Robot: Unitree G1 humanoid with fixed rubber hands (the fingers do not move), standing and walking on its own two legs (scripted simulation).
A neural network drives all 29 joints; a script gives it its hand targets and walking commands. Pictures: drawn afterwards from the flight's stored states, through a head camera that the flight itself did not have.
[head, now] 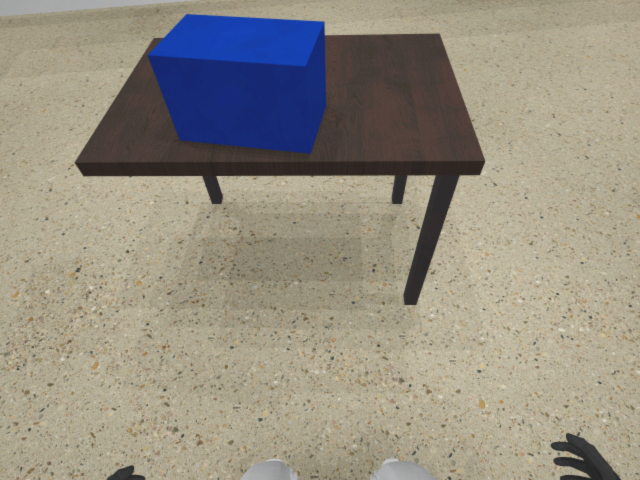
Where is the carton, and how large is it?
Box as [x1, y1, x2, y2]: [148, 14, 325, 153]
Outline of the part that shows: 148,54 149,60 176,131 181,140 310,153 325,107 324,24 322,21 186,14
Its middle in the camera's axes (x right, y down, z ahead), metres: -0.16 -0.34 +0.83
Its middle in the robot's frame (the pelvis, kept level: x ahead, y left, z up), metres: +0.86 +0.20 +0.03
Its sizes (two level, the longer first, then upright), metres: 0.300 0.182 0.191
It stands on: a table, 0.66 m high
